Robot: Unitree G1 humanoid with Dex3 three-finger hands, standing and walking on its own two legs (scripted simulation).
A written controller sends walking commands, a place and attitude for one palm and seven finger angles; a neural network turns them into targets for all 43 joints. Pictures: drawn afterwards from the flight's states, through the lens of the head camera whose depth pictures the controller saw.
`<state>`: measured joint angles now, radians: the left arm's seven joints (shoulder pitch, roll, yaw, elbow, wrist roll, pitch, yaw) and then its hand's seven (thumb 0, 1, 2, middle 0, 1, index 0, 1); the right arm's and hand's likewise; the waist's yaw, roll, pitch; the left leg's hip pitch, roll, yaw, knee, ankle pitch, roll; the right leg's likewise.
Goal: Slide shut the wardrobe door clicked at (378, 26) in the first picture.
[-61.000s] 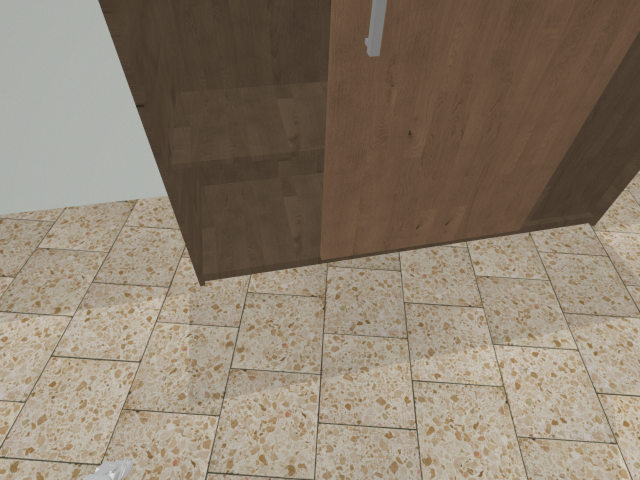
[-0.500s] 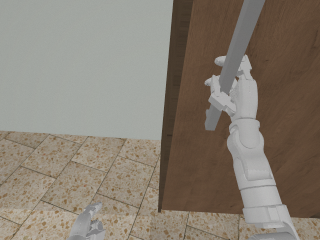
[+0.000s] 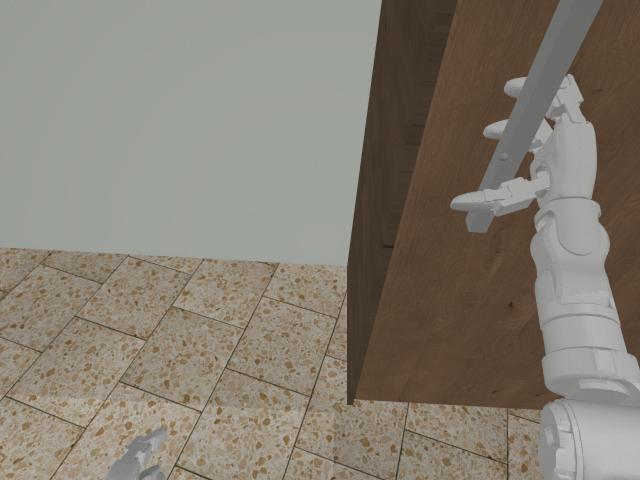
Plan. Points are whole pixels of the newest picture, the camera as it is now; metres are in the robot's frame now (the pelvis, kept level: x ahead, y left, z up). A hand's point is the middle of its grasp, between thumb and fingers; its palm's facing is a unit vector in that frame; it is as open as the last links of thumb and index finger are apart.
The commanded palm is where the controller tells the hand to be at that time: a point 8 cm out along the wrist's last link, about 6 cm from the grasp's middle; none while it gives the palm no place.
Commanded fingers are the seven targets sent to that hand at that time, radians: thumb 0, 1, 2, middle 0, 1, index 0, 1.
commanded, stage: loosen the grip on the handle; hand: right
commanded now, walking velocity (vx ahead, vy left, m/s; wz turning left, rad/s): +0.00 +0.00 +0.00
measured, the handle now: (517, 113) +0.46 -0.18 +0.26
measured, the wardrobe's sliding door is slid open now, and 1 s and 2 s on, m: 0.00 0.00 0.00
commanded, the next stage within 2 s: slip the hand off the handle in 0.16 s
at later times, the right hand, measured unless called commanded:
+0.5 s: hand (520, 158) +0.41 -0.18 +0.23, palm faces -0.08 +0.99 -0.06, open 14.7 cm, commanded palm +0.39 -0.24 +0.23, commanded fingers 0.00 0.55 -0.20 0.25 1.15 0.25 1.15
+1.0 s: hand (578, 169) +0.40 -0.23 +0.23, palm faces -0.01 +1.00 -0.07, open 14.7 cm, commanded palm +0.36 -0.28 +0.23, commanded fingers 0.00 0.55 -0.20 0.25 1.15 0.25 1.15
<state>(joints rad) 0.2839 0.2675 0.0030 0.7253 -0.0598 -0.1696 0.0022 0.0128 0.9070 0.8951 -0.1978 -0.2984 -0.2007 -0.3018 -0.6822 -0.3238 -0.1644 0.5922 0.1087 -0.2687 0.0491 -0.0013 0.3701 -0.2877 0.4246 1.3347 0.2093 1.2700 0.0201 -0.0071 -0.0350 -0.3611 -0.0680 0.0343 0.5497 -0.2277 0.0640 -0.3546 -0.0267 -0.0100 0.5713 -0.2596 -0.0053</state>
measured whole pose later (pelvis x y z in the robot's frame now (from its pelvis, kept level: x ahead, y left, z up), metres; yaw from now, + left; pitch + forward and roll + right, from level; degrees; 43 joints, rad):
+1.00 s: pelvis +0.04 -0.06 +0.00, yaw +2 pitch +2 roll +1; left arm 0.28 0.25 -0.04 0.70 -0.05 -0.17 0.06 0.02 0.91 0.89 -0.20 -0.30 -0.20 -0.30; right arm -0.40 -0.32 -0.23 0.20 0.23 -0.14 0.18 -0.01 0.56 -0.20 0.26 1.15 0.25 1.15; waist -0.02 -0.02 -0.06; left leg -0.28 -0.02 -0.03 0.52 -0.27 0.00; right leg -0.27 0.05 -0.02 0.55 -0.31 -0.06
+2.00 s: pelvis +0.05 -0.04 +0.00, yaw +0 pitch -1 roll +1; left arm 0.17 0.26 -0.08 0.63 -0.09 -0.21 0.07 0.02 0.91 0.90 -0.20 -0.30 -0.20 -0.30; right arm 0.05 -0.37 -0.37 -0.31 0.38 0.38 0.29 -0.01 0.56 -0.20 0.25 1.15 0.25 1.15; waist -0.07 -0.07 -0.11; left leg -0.21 -0.04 0.01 0.54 -0.30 0.02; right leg -0.21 0.04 0.02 0.58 -0.34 -0.04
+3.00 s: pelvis +0.05 -0.06 +0.01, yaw +1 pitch -3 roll +1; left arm 0.19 0.23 -0.01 0.65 -0.01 -0.11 0.05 0.02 0.91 0.90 -0.20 -0.30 -0.20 -0.30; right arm 0.44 -0.36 -0.33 -0.37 0.08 -0.09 -0.08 0.01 -0.76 -0.84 0.22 0.37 0.21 0.37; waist -0.09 -0.05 -0.02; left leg -0.12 -0.03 -0.02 0.42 -0.25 0.00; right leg -0.12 0.04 0.00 0.48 -0.30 -0.06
